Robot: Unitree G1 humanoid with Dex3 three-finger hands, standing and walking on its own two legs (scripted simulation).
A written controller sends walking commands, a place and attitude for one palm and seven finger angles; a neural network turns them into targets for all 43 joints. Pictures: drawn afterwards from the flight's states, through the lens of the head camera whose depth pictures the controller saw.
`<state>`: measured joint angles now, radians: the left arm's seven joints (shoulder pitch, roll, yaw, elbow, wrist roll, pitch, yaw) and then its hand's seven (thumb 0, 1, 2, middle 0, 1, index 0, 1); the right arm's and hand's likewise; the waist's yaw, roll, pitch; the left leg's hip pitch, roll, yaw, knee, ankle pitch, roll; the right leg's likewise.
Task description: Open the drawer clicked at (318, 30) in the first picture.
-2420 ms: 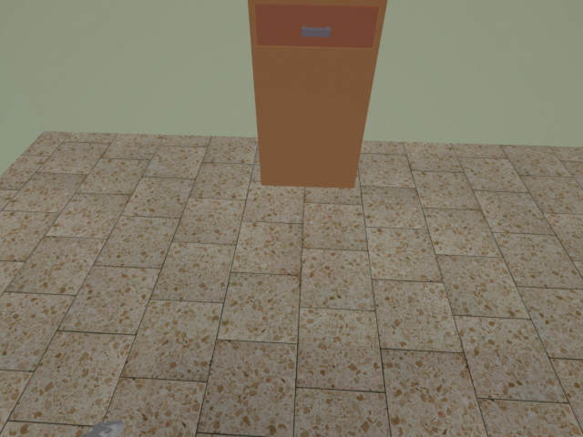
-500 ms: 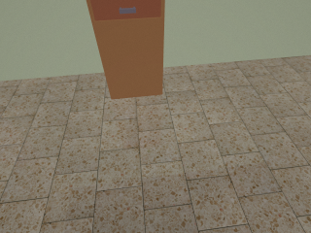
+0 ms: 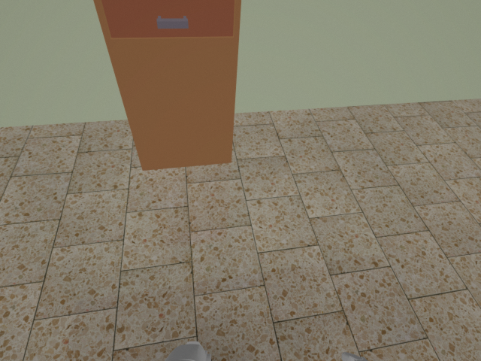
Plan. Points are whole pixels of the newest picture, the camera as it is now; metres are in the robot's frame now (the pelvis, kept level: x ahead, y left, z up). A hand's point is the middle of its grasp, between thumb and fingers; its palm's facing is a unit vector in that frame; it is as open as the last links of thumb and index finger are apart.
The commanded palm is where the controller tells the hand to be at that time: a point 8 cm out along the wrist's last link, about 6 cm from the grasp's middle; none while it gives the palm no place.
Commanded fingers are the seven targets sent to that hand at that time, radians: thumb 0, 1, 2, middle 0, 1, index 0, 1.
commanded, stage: walk to a spot facing it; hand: left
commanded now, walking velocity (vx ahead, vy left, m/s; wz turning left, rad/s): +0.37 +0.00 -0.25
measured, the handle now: (172, 20) +1.12 +0.37 +0.04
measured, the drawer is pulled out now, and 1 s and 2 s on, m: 0.00 0.00 0.00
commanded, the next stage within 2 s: turn to face it in 0.66 s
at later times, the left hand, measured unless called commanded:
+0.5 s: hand (177, 264) +0.33 +0.17 -0.16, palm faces -0.21 -0.97 -0.14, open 7.4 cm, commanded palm none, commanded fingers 0.00 0.90 0.90 -0.20 -0.30 -0.20 -0.30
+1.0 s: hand (224, 205) +0.50 +0.09 -0.15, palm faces -0.23 -0.95 -0.21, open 7.3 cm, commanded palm none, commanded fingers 0.00 0.90 0.90 -0.20 -0.30 -0.20 -0.30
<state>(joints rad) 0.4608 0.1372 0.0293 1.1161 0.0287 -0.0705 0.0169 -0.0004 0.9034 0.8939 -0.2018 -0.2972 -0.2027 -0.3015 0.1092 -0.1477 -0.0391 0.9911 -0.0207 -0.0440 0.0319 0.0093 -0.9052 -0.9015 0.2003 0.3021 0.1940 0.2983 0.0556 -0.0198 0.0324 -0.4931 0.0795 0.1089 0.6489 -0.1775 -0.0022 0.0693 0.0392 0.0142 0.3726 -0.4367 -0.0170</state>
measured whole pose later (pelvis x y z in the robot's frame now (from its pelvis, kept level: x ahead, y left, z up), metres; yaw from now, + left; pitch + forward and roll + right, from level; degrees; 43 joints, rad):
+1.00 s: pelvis +0.40 -0.07 +0.01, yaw -15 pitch -1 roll -1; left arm 0.24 0.16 0.04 1.05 0.02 -0.05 0.02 -0.01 0.92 0.89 -0.20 -0.30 -0.20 -0.30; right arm 0.19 -0.17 -0.05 1.01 -0.01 -0.01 -0.01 0.00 -0.91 -0.90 0.20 0.30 0.19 0.30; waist -0.02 0.03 0.02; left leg -0.54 0.13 0.06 0.89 -0.22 -0.05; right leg -0.13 0.03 -0.19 0.43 -0.28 -0.07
